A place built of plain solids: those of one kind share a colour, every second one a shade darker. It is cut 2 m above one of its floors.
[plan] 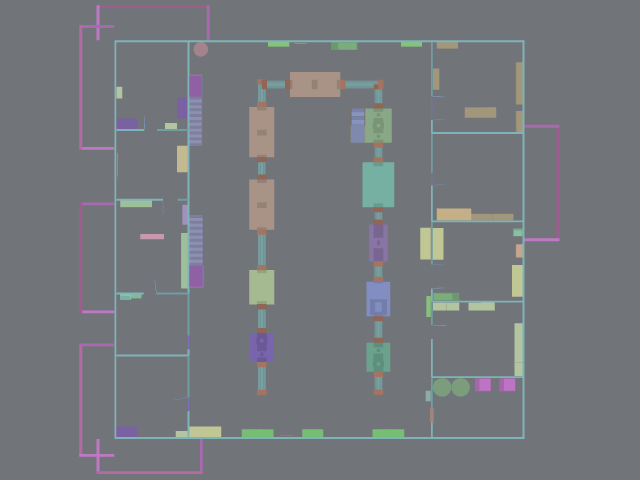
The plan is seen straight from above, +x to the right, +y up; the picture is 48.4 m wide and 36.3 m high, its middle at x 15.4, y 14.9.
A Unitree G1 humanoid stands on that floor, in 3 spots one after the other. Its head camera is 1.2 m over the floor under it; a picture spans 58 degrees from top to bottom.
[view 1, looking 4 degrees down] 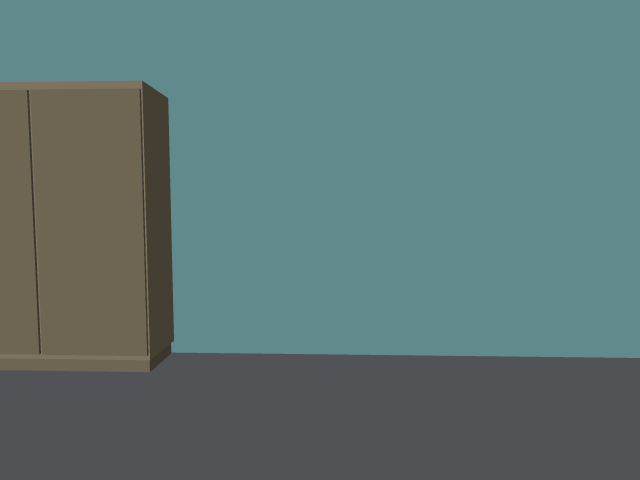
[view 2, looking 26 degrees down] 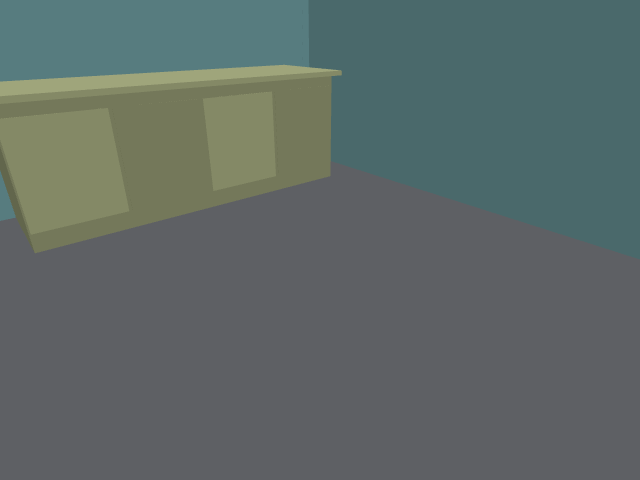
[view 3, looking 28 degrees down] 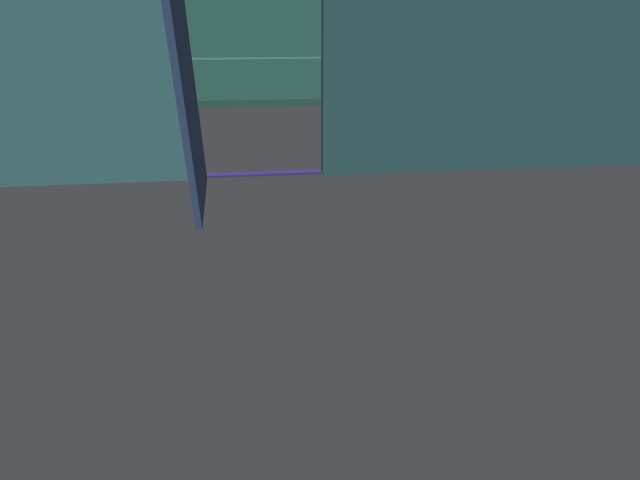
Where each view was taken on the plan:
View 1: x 27.18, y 26.34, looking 92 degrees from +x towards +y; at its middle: wall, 3.54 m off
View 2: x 27.17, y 13.15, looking -40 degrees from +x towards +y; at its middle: ground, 2.74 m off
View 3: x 27.29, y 19.60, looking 174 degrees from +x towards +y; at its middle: ground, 2.56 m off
